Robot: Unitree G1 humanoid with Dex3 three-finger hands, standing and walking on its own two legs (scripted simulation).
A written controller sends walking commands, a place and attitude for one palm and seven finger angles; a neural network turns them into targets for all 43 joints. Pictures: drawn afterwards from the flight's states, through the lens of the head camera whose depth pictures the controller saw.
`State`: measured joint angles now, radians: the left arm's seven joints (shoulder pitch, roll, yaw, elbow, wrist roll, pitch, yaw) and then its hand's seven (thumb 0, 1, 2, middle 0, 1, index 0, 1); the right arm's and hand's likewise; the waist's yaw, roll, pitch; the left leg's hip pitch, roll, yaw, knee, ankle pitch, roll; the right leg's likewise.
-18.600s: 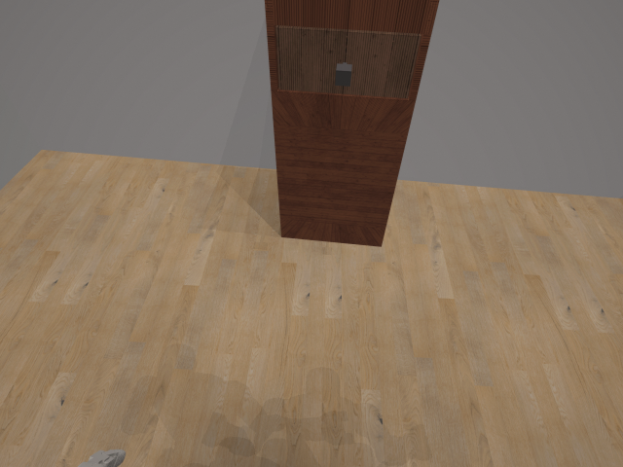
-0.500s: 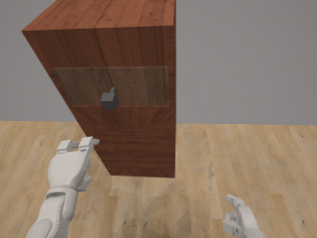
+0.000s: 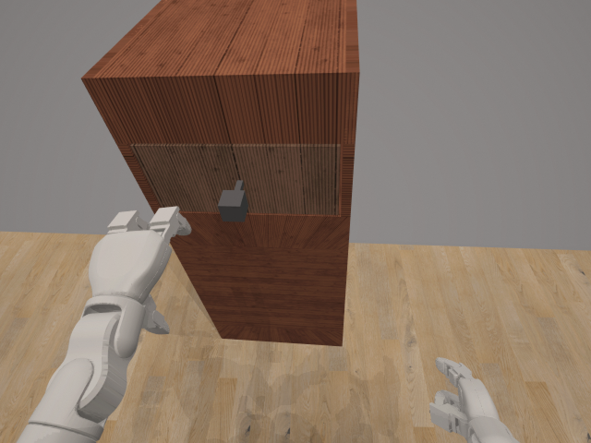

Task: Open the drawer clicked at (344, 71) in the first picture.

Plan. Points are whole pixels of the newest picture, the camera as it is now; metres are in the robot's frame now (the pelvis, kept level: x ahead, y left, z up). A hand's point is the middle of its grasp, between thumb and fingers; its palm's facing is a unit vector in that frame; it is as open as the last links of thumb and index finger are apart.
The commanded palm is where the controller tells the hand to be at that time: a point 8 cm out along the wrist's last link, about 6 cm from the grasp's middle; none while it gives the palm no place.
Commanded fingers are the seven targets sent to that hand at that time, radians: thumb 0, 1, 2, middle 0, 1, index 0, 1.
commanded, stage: raise the hand with hooked fingers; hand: left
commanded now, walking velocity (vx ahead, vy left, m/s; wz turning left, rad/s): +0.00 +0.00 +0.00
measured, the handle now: (236, 197) +0.52 +0.19 +0.01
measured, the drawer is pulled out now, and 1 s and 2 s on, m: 0.00 0.00 0.00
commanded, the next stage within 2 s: move the hooked fingers above the handle in 0.64 s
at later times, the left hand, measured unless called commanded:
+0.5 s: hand (146, 255) +0.30 +0.23 +0.12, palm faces +0.03 -0.07 -1.00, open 13.8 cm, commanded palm +0.27 +0.24 +0.18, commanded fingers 0.00 -0.50 0.30 -0.30 -1.20 -0.30 -1.20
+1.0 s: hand (167, 250) +0.31 +0.21 +0.12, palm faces +0.07 -0.05 -1.00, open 13.8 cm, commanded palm +0.29 +0.22 +0.17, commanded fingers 0.00 -0.50 0.30 -0.30 -1.20 -0.30 -1.20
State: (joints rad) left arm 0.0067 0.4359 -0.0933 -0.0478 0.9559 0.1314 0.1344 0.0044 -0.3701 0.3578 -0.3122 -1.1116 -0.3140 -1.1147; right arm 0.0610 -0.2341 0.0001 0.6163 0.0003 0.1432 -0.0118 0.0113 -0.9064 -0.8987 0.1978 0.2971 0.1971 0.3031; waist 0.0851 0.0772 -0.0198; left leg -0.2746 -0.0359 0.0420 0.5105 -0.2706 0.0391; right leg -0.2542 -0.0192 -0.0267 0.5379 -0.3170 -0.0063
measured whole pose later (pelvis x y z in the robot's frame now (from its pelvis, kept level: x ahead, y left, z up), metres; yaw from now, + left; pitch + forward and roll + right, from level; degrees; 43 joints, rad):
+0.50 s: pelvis -0.01 +0.00 +0.01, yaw +1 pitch +1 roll +0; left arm -0.11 0.52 -0.03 -0.04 0.88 0.02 -0.04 0.00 -0.49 0.30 -0.32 -1.20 -0.32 -1.20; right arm 0.12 -0.27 0.00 0.63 0.01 0.16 0.00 0.01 -0.91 -0.90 0.20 0.30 0.20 0.30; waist 0.08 0.09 0.02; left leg -0.23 -0.03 0.03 0.41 -0.21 0.04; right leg -0.20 -0.01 -0.04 0.43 -0.25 -0.01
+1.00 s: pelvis -0.02 -0.01 +0.01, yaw +1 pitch +1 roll +1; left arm -0.23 0.48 -0.11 0.11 0.92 0.01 0.02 0.00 -0.50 0.30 -0.32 -1.20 -0.32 -1.20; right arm 0.09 -0.25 0.01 0.66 0.02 0.14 -0.02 0.01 -0.91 -0.90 0.20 0.30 0.20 0.30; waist 0.09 0.09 0.01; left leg -0.24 -0.03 0.02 0.41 -0.19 0.02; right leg -0.21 -0.01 -0.05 0.45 -0.25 -0.03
